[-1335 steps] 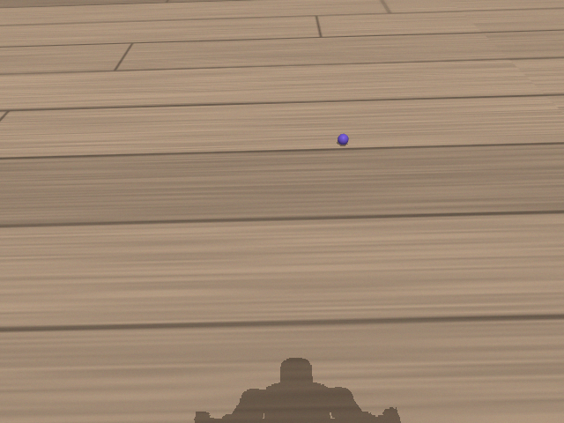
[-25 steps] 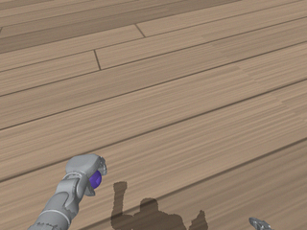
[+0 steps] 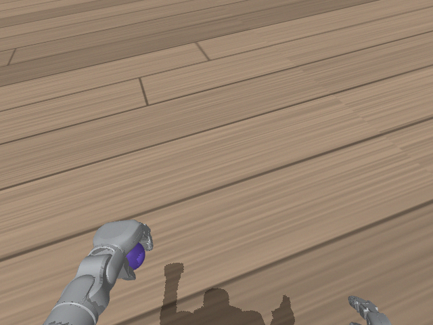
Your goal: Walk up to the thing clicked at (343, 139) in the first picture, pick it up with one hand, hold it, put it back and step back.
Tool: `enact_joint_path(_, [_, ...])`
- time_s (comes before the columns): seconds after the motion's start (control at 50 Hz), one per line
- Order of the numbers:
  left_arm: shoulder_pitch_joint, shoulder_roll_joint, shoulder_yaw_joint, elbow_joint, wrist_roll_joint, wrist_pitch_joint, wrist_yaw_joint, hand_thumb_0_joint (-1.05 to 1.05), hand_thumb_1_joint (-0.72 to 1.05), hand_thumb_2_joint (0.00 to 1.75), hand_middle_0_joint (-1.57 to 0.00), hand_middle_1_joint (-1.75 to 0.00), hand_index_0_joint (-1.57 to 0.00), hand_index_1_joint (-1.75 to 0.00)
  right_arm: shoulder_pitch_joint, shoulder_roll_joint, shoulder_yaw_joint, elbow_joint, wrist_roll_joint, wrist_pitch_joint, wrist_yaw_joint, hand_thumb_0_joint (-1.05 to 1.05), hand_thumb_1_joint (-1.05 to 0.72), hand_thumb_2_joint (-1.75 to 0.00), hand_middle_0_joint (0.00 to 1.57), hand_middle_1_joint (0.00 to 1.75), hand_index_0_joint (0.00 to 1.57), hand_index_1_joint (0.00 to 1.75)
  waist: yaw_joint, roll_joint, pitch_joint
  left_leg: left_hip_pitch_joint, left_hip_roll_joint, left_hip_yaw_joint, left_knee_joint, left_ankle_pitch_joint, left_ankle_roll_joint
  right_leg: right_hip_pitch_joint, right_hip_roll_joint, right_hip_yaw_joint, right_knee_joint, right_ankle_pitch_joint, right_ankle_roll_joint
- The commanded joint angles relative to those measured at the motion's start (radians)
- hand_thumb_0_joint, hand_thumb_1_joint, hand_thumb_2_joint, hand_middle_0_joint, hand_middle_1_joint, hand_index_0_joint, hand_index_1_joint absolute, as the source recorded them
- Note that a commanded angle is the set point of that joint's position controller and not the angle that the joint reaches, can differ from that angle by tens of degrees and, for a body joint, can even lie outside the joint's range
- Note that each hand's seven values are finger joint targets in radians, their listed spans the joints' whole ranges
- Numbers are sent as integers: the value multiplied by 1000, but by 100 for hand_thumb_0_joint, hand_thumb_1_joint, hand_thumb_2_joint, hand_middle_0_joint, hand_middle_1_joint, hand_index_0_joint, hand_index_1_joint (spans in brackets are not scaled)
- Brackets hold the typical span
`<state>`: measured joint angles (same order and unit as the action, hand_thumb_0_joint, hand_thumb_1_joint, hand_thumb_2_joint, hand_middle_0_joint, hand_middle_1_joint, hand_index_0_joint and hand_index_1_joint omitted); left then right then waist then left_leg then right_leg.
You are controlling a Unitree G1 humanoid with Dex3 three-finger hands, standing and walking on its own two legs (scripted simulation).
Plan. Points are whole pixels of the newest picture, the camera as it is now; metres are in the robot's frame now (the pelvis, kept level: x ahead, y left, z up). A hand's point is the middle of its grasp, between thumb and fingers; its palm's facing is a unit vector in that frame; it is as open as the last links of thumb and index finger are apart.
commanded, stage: hold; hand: left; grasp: from above
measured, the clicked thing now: (130, 255) +0.30 +0.22 -0.06
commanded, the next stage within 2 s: crouch in 0.72 s
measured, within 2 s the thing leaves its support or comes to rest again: neither
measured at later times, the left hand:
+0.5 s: hand (124, 258) +0.28 +0.21 -0.03, palm faces -0.44 -0.05 -0.90, open 7.8 cm
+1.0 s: hand (128, 257) +0.29 +0.21 -0.05, palm faces -0.46 -0.05 -0.89, open 7.8 cm
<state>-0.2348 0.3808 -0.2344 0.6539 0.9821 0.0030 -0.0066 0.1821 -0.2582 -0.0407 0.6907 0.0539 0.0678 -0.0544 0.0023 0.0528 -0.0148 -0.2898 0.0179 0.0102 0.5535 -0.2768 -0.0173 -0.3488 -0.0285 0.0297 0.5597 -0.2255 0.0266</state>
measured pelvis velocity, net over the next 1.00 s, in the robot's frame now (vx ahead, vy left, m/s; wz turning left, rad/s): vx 0.01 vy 0.00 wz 0.00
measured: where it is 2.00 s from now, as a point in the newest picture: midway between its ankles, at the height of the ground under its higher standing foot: outside the picture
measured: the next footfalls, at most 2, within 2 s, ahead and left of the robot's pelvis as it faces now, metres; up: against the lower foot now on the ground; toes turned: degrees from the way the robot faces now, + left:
none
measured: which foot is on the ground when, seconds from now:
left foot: down 0.00-1.00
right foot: down 0.00-1.00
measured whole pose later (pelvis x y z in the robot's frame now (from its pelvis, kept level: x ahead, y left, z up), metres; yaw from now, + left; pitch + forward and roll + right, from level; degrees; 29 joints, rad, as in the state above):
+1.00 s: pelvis +0.01 +0.00 +0.00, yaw +0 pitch +1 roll +1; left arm -0.23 0.37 -0.23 0.66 1.01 -0.01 0.01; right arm 0.16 -0.25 -0.04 0.69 0.05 0.07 -0.05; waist 0.00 0.04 0.00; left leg -0.26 0.02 0.01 0.51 -0.26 -0.02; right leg -0.32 -0.03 0.03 0.52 -0.22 0.03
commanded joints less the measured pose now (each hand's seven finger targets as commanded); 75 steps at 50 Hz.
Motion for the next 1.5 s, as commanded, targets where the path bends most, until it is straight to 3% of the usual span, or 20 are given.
enact_joint_path(0.0, [-343, 215, 111, -215, -2, 0, 40, 0, 64, 51, -104, -50, -106, -47, -105, -118, -31, -136, 2, -50, -10, 0, -91, -91, 20, 30, 20, 30, 1, -43, -222, 61, -35, 13, -99, 104, 26, 93, 46, -26, -107, 38, -26])
enact_joint_path(0.16, [-354, 218, 102, -265, -15, -4, 8, 0, 65, 47, -103, -50, -106, -47, -129, -112, -23, -143, 6, -56, -14, 0, -91, -91, 20, 30, 20, 30, 3, -34, -220, 79, -34, 14, -119, 84, 28, 101, 44, -24, -123, 22, -25])
enact_joint_path(0.22, [-277, 233, 129, -213, -11, -3, 2, 0, 65, 44, -101, -50, -105, -46, -129, -112, -22, -145, 7, -55, -17, 0, -91, -91, 20, 30, 20, 30, 11, -55, -201, 72, -36, 16, -118, 104, 29, 111, 43, -26, -128, 32, -24])
enact_joint_path(0.26, [-326, 225, 114, -267, -7, -10, 0, 0, 64, 48, -102, -50, -105, -47, -136, -107, -20, -150, 6, -55, -17, 0, -91, -91, 20, 30, 20, 30, 6, -53, -233, 91, -42, 24, -111, 119, 31, 116, 40, -21, -129, 44, -22])
enact_joint_path(0.44, [-310, 234, 131, -250, 3, 0, 22, 0, 63, 45, -100, -50, -104, -46, -138, -111, -20, -137, 5, -52, -18, 0, -91, -91, 20, 30, 20, 30, 11, -42, -214, 102, -33, 10, -124, 148, 22, 117, 48, -34, -124, 71, -28])
enact_joint_path(0.54, [-332, 192, 87, -267, -3, 2, 13, 0, 63, 46, -100, -51, -104, -47, -134, -106, -23, -136, 6, -52, -14, 0, -91, -91, 20, 30, 20, 30, 8, -41, -231, 117, -36, 17, -119, 172, 23, 126, 47, -32, -125, 94, -28])
enact_joint_path(0.6, [-310, 221, 114, -253, -1, 6, 12, 0, 63, 45, -99, -51, -104, -47, -127, -112, -27, -133, 5, -49, -13, 0, -91, -91, 20, 30, 20, 30, 15, -40, -242, 116, -38, 19, -115, 194, 24, 143, 44, -31, -125, 115, -27])
enact_joint_path(0.64, [-343, 205, 89, -257, 3, 3, 5, 0, 65, 43, -99, -52, -105, -46, -119, -109, -27, -131, 5, -50, -13, 0, -91, -91, 20, 30, 20, 30, 2, -29, -252, 130, -33, 19, -115, 219, 22, 135, 48, -33, -116, 143, -30])
enact_joint_path(0.7, [-324, 228, 121, -256, 5, 4, 13, 0, 64, 46, -100, -50, -104, -46, -123, -110, -27, -136, 7, -45, -13, 0, -91, -91, 20, 30, 20, 30, 14, -27, -246, 121, -37, 20, -116, 221, 22, 141, 46, -33, -122, 140, -31])
enact_joint_path(0.74, [-346, 198, 90, -242, 1, 6, 10, 0, 68, 44, -100, -54, -106, -48, -127, -106, -24, -137, 7, -45, -14, 0, -91, -91, 20, 30, 20, 30, 6, -47, -231, 120, -38, 21, -118, 197, 25, 134, 47, -34, -131, 117, -29])
enact_joint_path(0.76, [-345, 196, 92, -236, 1, 6, 12, 0, 67, 42, -100, -55, -106, -48, -118, -110, -25, -133, 6, -47, -13, 0, -91, -91, 20, 30, 20, 30, -4, -64, -220, 115, -36, 21, -117, 184, 27, 125, 46, -32, -133, 111, -26])
enact_joint_path(0.8, [-347, 230, 124, -256, 0, -2, 16, 0, 74, 44, -101, -56, -109, -47, -121, -108, -26, -136, 6, -47, -13, 0, -90, -91, 20, 30, 20, 30, 16, -30, -238, 113, -40, 24, -121, 180, 26, 140, 42, -30, -135, 106, -28])
enact_joint_path(0.84, [-295, 190, 92, -222, 7, -1, 15, 0, 68, 48, -103, -51, -107, -47, -117, -109, -28, -140, 7, -44, -11, 0, -90, -90, 20, 30, 20, 30, 7, -52, -228, 117, -35, 21, -119, 201, 25, 134, 46, -32, -125, 122, -30])
enact_joint_path(0.96, [-287, 161, 90, -134, 37, -20, 80, 0, 73, 56, -110, -53, -112, -50, -91, -108, -33, -125, 0, -34, -5, 0, -90, -90, 20, 30, 20, 30, -14, -100, -189, 70, -41, 21, -97, 169, 27, 94, 41, -35, -117, 100, -26])
enact_joint_path(1.06, [-379, 148, 85, 0, 76, -32, 191, 0, 71, 52, -106, -53, -110, -49, -59, -120, -46, -88, -15, -30, 5, 0, -90, -90, 20, 30, 20, 30, -45, -87, -184, -12, -39, 17, -17, 132, 18, -21, 40, -41, -47, 69, -28])
enact_joint_path(1.22, [-627, 68, 52, 205, 168, -53, 360, 0, 70, 53, -105, -56, -109, -52, 55, -136, -82, -19, -54, -57, 32, 0, -91, -90, 20, 30, 20, 30, -106, -21, -402, -336, -27, 12, 366, 81, 10, -383, 41, -35, 310, 55, -46])
enact_joint_path(1.26, [-648, 104, 82, 283, 199, -42, 397, 0, 72, 46, -103, -56, -109, -50, 80, -142, -86, -18, -61, -62, 35, 0, -91, -90, 20, 30, 20, 30, -102, 4, -462, -444, -28, 14, 453, 56, 10, -449, 40, -37, 396, 33, -48])
enact_joint_path(1.36, [-719, 124, 107, 431, 194, -1, 442, 0, 74, 46, -103, -57, -110, -50, 116, -150, -92, -12, -76, -76, 31, 0, -90, -90, 20, 30, 20, 30, -119, 0, -559, -694, -34, 3, 612, -18, 14, -614, 43, -51, 570, -27, -49])
enact_joint_path(1.46, [-832, 152, 130, 408, 160, 29, 442, 0, 77, 54, -107, -58, -113, -53, 138, -155, -98, -24, -88, -90, 26, 0, -90, -90, 20, 30, 20, 30, -129, 50, -741, -802, -29, -19, 733, -112, 12, -732, 38, -57, 719, -109, -57])
enact_joint_path(1.48, [-841, 159, 134, 444, 165, 36, 439, 0, 78, 54, -108, -57, -113, -52, 140, -159, -97, -17, -89, -91, 24, 0, -90, -90, 20, 30, 20, 30, -146, 41, -727, -844, -26, -25, 758, -124, 13, -775, 39, -59, 752, -117, -58])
